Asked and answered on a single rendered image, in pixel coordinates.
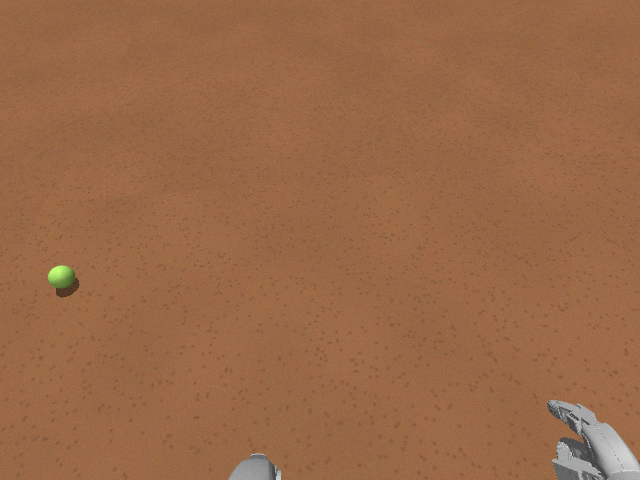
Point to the right robot hand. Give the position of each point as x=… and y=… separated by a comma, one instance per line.
x=603, y=452

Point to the ball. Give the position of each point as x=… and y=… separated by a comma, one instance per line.
x=61, y=276

